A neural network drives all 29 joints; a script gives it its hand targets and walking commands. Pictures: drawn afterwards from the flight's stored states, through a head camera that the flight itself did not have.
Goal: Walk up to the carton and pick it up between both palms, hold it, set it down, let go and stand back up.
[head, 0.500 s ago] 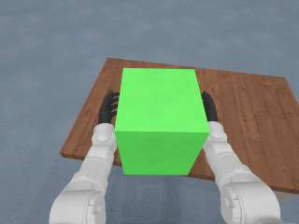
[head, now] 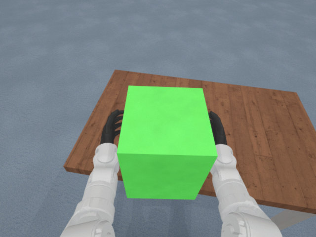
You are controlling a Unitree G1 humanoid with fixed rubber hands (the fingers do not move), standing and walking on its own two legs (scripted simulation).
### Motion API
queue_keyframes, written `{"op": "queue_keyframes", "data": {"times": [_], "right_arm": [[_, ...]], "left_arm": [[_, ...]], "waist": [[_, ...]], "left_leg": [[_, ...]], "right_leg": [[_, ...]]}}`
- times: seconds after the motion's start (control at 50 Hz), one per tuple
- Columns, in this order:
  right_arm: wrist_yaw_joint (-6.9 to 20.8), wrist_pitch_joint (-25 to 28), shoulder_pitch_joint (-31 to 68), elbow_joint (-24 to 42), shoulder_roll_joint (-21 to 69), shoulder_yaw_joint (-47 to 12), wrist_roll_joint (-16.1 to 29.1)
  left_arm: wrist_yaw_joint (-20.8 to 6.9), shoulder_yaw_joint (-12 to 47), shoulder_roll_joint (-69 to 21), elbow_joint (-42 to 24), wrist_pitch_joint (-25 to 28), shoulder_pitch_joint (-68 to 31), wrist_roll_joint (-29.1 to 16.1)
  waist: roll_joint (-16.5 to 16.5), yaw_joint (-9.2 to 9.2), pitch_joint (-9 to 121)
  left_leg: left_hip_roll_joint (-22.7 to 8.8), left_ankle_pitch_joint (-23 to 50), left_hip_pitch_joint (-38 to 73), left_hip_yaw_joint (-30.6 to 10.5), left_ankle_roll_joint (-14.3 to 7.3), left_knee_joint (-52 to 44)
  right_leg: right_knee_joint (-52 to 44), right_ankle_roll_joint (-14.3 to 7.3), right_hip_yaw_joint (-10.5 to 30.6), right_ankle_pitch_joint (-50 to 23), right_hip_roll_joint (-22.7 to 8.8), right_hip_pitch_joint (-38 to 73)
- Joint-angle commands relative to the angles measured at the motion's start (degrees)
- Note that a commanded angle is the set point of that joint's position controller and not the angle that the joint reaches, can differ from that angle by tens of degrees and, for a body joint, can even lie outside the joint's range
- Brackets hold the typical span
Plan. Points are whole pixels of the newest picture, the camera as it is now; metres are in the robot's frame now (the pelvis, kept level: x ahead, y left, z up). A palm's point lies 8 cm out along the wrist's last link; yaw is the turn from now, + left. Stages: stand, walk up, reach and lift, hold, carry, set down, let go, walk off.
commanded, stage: reach and lift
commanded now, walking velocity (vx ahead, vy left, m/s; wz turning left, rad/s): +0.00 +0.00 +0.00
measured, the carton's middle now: (163, 145) +0.37 +0.00 +0.02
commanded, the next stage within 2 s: none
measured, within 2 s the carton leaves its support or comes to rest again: leaves its support in 0.76 s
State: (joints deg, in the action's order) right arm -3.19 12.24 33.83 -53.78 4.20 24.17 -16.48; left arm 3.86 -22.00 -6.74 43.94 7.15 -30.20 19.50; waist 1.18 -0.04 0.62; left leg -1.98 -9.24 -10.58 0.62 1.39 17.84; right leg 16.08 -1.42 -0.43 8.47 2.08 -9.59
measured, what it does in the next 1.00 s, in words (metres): stands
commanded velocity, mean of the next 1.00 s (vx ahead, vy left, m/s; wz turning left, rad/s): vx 0.00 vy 0.00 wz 0.00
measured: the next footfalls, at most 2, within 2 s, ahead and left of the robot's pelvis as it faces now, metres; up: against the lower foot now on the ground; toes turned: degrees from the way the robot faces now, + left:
none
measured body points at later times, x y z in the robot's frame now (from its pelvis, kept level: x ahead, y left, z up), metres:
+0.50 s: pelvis +0.00 +0.00 +0.00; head +0.03 +0.02 +0.45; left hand +0.38 +0.15 +0.05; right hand +0.38 -0.15 +0.05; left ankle +0.00 +0.13 -0.75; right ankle +0.00 -0.10 -0.75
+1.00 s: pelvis +0.00 +0.00 +0.00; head +0.00 +0.02 +0.45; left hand +0.38 +0.15 +0.09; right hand +0.39 -0.15 +0.10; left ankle +0.00 +0.13 -0.75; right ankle +0.00 -0.10 -0.75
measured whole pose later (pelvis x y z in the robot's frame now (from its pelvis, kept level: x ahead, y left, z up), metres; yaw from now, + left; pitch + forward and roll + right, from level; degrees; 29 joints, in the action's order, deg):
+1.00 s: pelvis +0.00 +0.00 +0.00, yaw +1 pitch +1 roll +0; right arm -6.2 18.4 36.8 -56.2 1.6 19.3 -12.6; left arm 3.3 -22.7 -7.3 39.1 5.6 -33.3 21.5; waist 2.9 -0.3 1.1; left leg -2.1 -7.5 -8.7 0.2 1.2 15.1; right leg 12.6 -1.6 -1.0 6.4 2.2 -7.1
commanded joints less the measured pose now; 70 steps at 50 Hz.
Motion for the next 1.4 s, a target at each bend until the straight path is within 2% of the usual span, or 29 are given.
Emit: {"op": "queue_keyframes", "data": {"times": [0.0, 0.06, 0.1, 0.2, 0.26, 0.3, 0.38, 0.42, 0.48, 0.56, 0.64, 0.68, 0.74, 0.78, 0.8, 0.82, 0.86, 0.92, 0.94, 1.02, 1.06, 1.08, 1.1, 1.14, 1.2, 1.22, 1.3, 1.34, 1.38], "right_arm": [[7.82, 4.42, 27.04, 4.77, 28.83, -17.38, -2.86], [7.78, 4.48, 27.42, 5.34, 28.98, -16.70, -3.16], [7.83, 4.66, 27.03, 4.80, 28.57, -15.82, -3.18], [8.20, 5.81, 27.90, 6.12, 28.02, -16.37, -2.43], [8.31, 5.65, 28.65, 6.27, 27.31, -16.03, -2.69], [8.28, 5.12, 27.47, 6.00, 27.18, -16.08, -2.72], [8.12, 5.44, 29.04, 7.83, 27.70, -16.70, -2.52], [7.92, 5.86, 28.99, 7.09, 27.81, -17.64, -2.25], [7.42, 5.79, 27.24, 4.88, 28.00, -17.69, -1.88], [7.16, 6.63, 28.60, 5.45, 27.52, -18.57, -0.68], [6.75, 6.67, 30.45, 6.58, 27.63, -19.11, -0.22], [6.37, 7.21, 31.32, 7.79, 28.25, -20.47, -0.09], [5.67, 9.21, 32.74, 9.99, 28.92, -24.05, 1.01], [5.03, 11.36, 33.42, 10.09, 28.86, -25.60, 0.94], [4.82, 12.37, 33.77, 9.90, 29.08, -26.38, 0.94], [4.52, 13.03, 32.78, 8.72, 28.91, -25.92, 0.35], [4.11, 13.09, 30.50, 5.14, 28.69, -25.04, -0.42], [3.63, 9.97, 27.09, -0.04, 26.93, -22.54, 0.45], [3.57, 9.28, 28.41, 1.29, 26.76, -21.97, 0.78], [3.97, 7.55, 33.43, 6.13, 26.86, -20.61, 1.71], [4.07, 8.13, 37.78, 10.15, 27.17, -22.73, 3.60], [3.92, 8.35, 39.14, 11.84, 27.00, -24.37, 4.47], [3.78, 7.93, 39.90, 12.69, 27.37, -25.84, 5.48], [3.66, 5.47, 38.65, 12.54, 27.98, -26.87, 6.12], [3.42, 1.57, 37.68, 13.58, 28.07, -28.08, 8.03], [3.26, 0.78, 37.87, 14.00, 28.23, -28.03, 8.64], [3.19, -2.74, 36.82, 14.96, 27.46, -29.84, 11.29], [2.46, -5.36, 34.17, 14.92, 26.28, -31.02, 13.28], [1.68, -6.76, 34.81, 18.54, 25.47, -32.15, 14.45]], "left_arm": [[-5.49, 18.47, -28.03, -3.91, -1.76, -28.66, 1.31], [-5.79, 18.14, -28.48, -4.58, -2.83, -28.01, 1.59], [-5.57, 19.20, -29.02, -5.78, -3.18, -29.05, 1.31], [-4.54, 20.39, -30.10, -6.14, -3.27, -27.40, 1.76], [-4.75, 18.82, -29.60, -3.60, -3.97, -25.80, 2.17], [-5.12, 18.46, -29.22, -4.14, -4.31, -25.57, 2.03], [-5.08, 19.77, -29.55, -5.59, -4.04, -27.60, 0.75], [-4.93, 20.08, -29.64, -5.18, -3.57, -27.52, 0.90], [-4.81, 20.51, -30.18, -5.85, -3.61, -27.55, 1.07], [-4.14, 21.19, -31.23, -5.83, -3.59, -27.10, 1.44], [-3.74, 23.14, -31.87, -6.99, -3.44, -30.27, -0.31], [-3.74, 24.10, -32.28, -8.34, -2.82, -31.62, -1.06], [-3.38, 24.57, -32.47, -8.98, -1.33, -31.50, -1.05], [-3.56, 25.28, -32.95, -9.29, 0.09, -31.58, -1.05], [-3.60, 24.99, -32.99, -9.17, 0.76, -31.47, -0.69], [-3.87, 24.45, -32.95, -8.23, 1.17, -30.91, 0.08], [-4.97, 21.10, -31.22, -5.95, 1.29, -29.33, 1.92], [-7.07, 16.93, -28.63, -1.81, -2.78, -24.68, 4.02], [-7.71, 16.30, -28.47, -2.52, -4.38, -25.55, 4.11], [-7.95, 20.20, -29.75, -8.59, -7.79, -33.24, 0.82], [-6.46, 25.61, -31.90, -11.78, -7.60, -36.42, -1.85], [-5.73, 27.93, -32.86, -13.36, -7.32, -37.49, -3.19], [-5.21, 29.01, -33.01, -13.22, -7.30, -37.83, -3.78], [-4.68, 30.54, -33.05, -14.57, -8.13, -38.16, -4.83], [-5.23, 29.92, -31.99, -14.87, -11.55, -36.49, -5.06], [-5.36, 31.01, -32.86, -16.38, -12.24, -37.86, -5.84], [-5.89, 30.36, -32.69, -17.35, -16.46, -35.15, -5.58], [-7.39, 28.13, -30.59, -15.83, -20.21, -29.20, -3.96], [-9.42, 25.13, -29.01, -15.90, -23.35, -26.59, -2.55]], "waist": [[-0.05, 0.37, 21.60], [0.13, 0.45, 22.63], [-1.57, -0.47, 23.78], [-2.74, 0.47, 25.44], [-0.78, 1.02, 22.73], [-0.30, 0.55, 21.79], [0.42, 0.06, 25.18], [0.01, 0.31, 25.06], [-0.92, -0.68, 24.42], [-1.87, 0.03, 25.72], [-1.86, -1.04, 27.44], [-1.14, -1.01, 30.21], [-0.11, 0.01, 33.06], [0.43, -0.39, 34.63], [0.58, 0.28, 34.20], [1.21, -0.48, 33.95], [2.24, 0.26, 29.25], [2.33, 0.49, 17.05], [2.48, 0.94, 14.80], [0.01, -0.04, 18.38], [-2.17, 0.11, 26.19], [-2.65, -0.54, 29.61], [-3.28, -0.15, 31.12], [-2.50, -1.34, 32.35], [-1.03, -1.06, 29.90], [-1.67, -1.92, 30.76], [-0.26, -1.74, 28.25], [1.23, -1.90, 22.34], [2.44, -1.26, 18.17]], "left_leg": [[1.31, 10.17, 3.89, 5.01, 0.23, -1.90], [1.11, 9.55, 4.13, 5.32, -0.02, -2.25], [1.02, 10.34, 4.88, 5.27, 0.58, -2.10], [0.95, 14.61, 7.09, 4.89, 1.44, -0.69], [0.87, 11.51, 5.57, 4.93, 0.39, -1.61], [1.10, 9.84, 4.57, 5.14, 0.00, -2.16], [1.23, 11.02, 4.63, 5.24, 0.02, -2.01], [1.03, 12.75, 5.45, 5.03, 0.30, -1.39], [0.94, 14.87, 6.82, 4.77, 0.72, -1.13], [0.68, 17.15, 7.93, 4.07, 1.29, -0.18], [0.62, 15.43, 7.71, 3.91, 1.49, -0.30], [0.79, 16.30, 7.46, 4.20, 1.25, -0.21], [0.95, 20.98, 6.66, 3.87, 0.88, 0.98], [1.06, 22.83, 5.76, 3.75, 0.70, 1.16], [1.01, 22.49, 5.33, 3.75, 0.45, 0.91], [0.93, 20.95, 5.23, 3.64, 0.17, 0.43], [1.06, 17.22, 3.71, 4.20, -0.95, -1.16], [1.41, 7.81, 1.97, 4.90, -2.24, -4.63], [1.49, 5.06, 1.41, 5.22, -2.51, -5.36], [1.45, 5.38, 4.33, 5.96, -1.20, -4.98], [1.18, 12.34, 9.65, 5.16, 0.57, -1.88], [1.11, 14.84, 11.73, 4.65, 1.14, -0.67], [1.15, 15.47, 12.86, 4.21, 1.27, 0.21], [1.16, 14.46, 13.15, 3.76, 1.09, 0.10], [1.64, 11.10, 11.12, 3.70, -0.18, -0.71], [1.64, 10.49, 11.01, 3.16, 0.03, -0.88], [1.58, 12.76, 14.24, 2.31, 0.02, -0.42], [2.12, 13.41, 13.81, 2.03, -0.73, -0.48], [2.95, 11.40, 10.50, 2.69, -1.61, -1.76]], "right_leg": [[0.82, 3.18, -2.62, -21.25, -1.43, 12.16], [0.37, 3.03, -2.87, -19.38, -1.43, 12.31], [0.26, 2.84, -3.42, -19.54, -1.37, 11.63], [0.00, 1.87, -4.22, -18.88, -0.66, 9.51], [-0.78, 2.05, -4.26, -15.98, -0.83, 9.36], [-0.78, 2.27, -3.91, -15.94, -1.06, 10.31], [-0.09, 2.76, -4.14, -19.40, -0.88, 10.92], [0.39, 2.72, -4.13, -21.08, -0.86, 10.82], [0.34, 2.65, -4.26, -23.36, -0.79, 11.07], [-0.15, 1.89, -4.42, -22.70, -0.40, 9.48], [-0.42, 1.62, -4.67, -20.80, -0.44, 8.11], [-0.04, 2.01, -4.51, -22.96, -0.49, 9.34], [1.74, 2.61, -4.09, -32.15, -0.53, 14.19], [2.80, 3.21, -3.98, -37.76, -0.84, 16.20], [2.99, 3.25, -3.97, -38.20, -1.03, 16.70], [2.64, 3.49, -3.90, -38.29, -1.17, 16.95], [2.00, 3.69, -3.74, -35.62, -1.63, 18.18], [-0.91, 3.48, -3.25, -24.79, -2.31, 17.74], [-1.58, 3.43, -3.26, -20.06, -2.45, 16.63], [-3.00, 2.24, -4.34, -11.18, -1.75, 11.40], [-2.39, 1.53, -5.41, -13.84, -0.77, 8.54], [-2.28, 1.52, -5.59, -15.56, -0.44, 7.85], [-2.20, 1.32, -5.48, -15.24, -0.38, 7.28], [-2.51, 1.55, -5.39, -14.10, -0.24, 6.40], [-2.43, 2.09, -4.44, -12.25, -0.67, 8.17], [-2.30, 2.13, -4.31, -11.71, -0.67, 7.97], [-2.60, 2.37, -4.57, -11.08, -0.15, 8.16], [-2.81, 3.07, -4.04, -13.52, -0.25, 11.32], [-2.62, 4.09, -3.69, -15.22, -0.63, 14.31]]}}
